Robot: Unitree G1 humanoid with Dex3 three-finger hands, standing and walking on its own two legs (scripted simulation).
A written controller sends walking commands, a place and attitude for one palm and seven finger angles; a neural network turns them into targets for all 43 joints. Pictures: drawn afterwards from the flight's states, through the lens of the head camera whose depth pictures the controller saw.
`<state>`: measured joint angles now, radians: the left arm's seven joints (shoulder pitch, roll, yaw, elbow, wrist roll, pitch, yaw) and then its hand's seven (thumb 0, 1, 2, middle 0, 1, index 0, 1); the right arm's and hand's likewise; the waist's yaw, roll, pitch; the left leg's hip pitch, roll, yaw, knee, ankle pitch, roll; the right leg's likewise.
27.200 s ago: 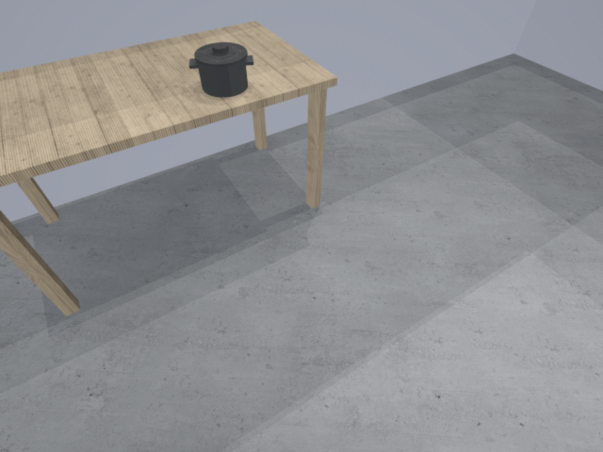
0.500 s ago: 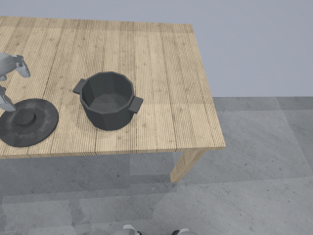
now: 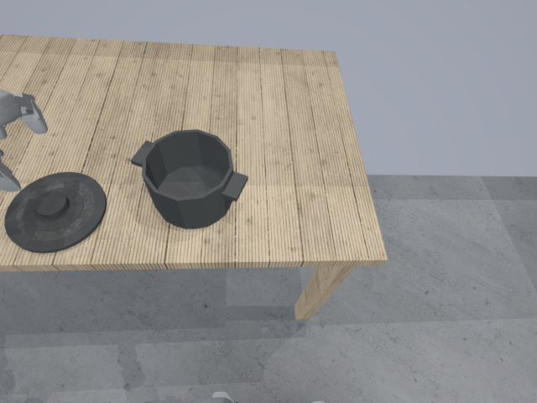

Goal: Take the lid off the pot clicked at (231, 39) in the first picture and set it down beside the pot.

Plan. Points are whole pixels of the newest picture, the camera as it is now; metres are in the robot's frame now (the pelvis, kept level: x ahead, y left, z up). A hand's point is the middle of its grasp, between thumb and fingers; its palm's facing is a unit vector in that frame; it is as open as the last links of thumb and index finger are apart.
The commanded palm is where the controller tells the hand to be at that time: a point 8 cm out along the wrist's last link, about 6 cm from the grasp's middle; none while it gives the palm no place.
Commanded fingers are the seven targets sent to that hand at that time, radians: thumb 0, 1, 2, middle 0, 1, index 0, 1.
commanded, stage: draw the hand back to the body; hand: left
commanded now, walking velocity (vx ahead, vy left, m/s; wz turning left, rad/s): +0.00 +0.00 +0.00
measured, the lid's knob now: (52, 204) +0.45 +0.38 -0.07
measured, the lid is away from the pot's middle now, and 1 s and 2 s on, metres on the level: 0.25 0.25 0.25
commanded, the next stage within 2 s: none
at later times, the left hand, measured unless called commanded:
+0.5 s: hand (19, 154) +0.41 +0.31 +0.13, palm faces +0.17 -0.77 -0.61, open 11.0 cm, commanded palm +0.36 +0.34 +0.17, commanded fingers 0.00 0.09 0.53 -0.30 -0.91 -0.30 -0.91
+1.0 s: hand (28, 174) +0.35 +0.27 +0.16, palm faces +0.50 -0.81 -0.31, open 9.3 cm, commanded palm +0.29 +0.29 +0.18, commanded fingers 0.00 0.62 0.77 -0.23 -0.51 -0.23 -0.51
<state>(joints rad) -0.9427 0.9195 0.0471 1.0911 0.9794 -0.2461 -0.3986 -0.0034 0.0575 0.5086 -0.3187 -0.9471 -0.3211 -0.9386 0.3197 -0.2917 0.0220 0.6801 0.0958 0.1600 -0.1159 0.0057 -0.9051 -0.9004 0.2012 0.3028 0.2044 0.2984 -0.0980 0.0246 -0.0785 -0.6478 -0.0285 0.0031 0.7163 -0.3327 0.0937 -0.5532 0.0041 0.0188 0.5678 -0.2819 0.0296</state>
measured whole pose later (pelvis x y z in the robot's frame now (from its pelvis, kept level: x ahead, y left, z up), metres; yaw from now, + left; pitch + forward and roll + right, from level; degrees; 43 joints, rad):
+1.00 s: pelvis +0.02 -0.05 +0.03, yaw +1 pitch +0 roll -1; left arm -0.21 0.46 0.37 0.38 -0.05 -0.09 0.09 0.00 0.42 0.68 -0.27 -0.67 -0.27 -0.66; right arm 0.24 -0.27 0.02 0.68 0.05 -0.03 -0.07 0.01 -0.91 -0.90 0.20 0.30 0.20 0.30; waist 0.00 0.04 0.00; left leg -0.17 -0.01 -0.01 0.43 -0.26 0.02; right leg -0.11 0.02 0.00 0.35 -0.24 0.00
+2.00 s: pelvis +0.01 -0.08 +0.03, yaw +1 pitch -4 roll +0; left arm 0.50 0.32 0.27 -0.39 -0.09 -0.10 0.08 0.01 0.89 0.89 -0.21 -0.31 -0.21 -0.30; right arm 0.16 -0.22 0.03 0.65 0.01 -0.12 -0.09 0.02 -0.91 -0.90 0.20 0.30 0.20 0.30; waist 0.05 0.07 0.00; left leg -0.09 0.02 -0.02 0.40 -0.23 -0.01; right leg -0.05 0.04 -0.02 0.36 -0.23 -0.04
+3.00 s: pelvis -0.06 -0.04 +0.01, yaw +2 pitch +1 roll -2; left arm 0.62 0.37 0.35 -0.62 -0.06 -0.22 0.11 0.01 0.89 0.89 -0.21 -0.31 -0.21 -0.30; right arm 0.23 -0.20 0.01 0.56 0.01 -0.11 -0.07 0.01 -0.90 -0.90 0.20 0.30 0.20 0.30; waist 0.00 0.01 0.01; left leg -0.44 -0.01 -0.01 0.65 -0.27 0.04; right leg -0.37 -0.01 -0.05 0.57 -0.22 0.02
